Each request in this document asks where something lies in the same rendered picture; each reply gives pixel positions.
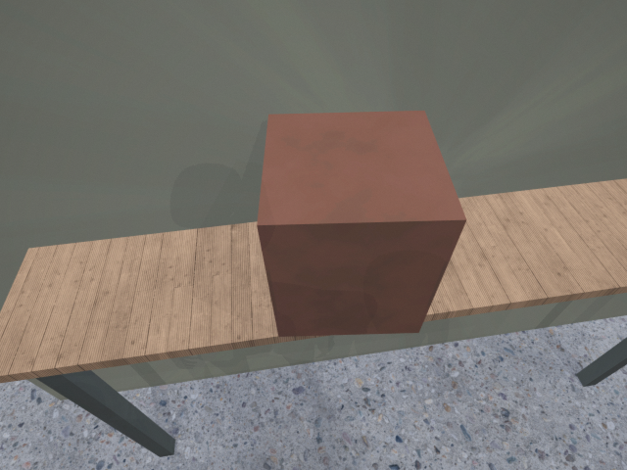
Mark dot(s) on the table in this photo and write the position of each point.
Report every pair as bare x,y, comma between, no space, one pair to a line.
82,306

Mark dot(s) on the carton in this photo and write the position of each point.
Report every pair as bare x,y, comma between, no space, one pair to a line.
358,219

